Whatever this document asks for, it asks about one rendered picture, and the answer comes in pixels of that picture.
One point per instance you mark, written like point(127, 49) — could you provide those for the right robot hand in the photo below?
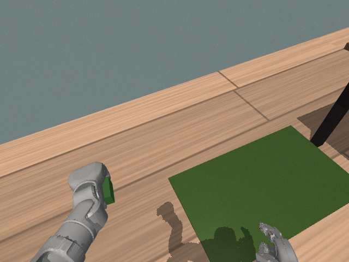
point(281, 251)

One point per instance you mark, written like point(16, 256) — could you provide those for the left robot hand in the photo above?
point(94, 171)

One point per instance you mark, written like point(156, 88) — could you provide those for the left robot arm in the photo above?
point(72, 240)

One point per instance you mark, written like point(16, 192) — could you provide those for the small box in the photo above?
point(108, 191)

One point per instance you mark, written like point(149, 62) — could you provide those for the table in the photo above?
point(337, 112)

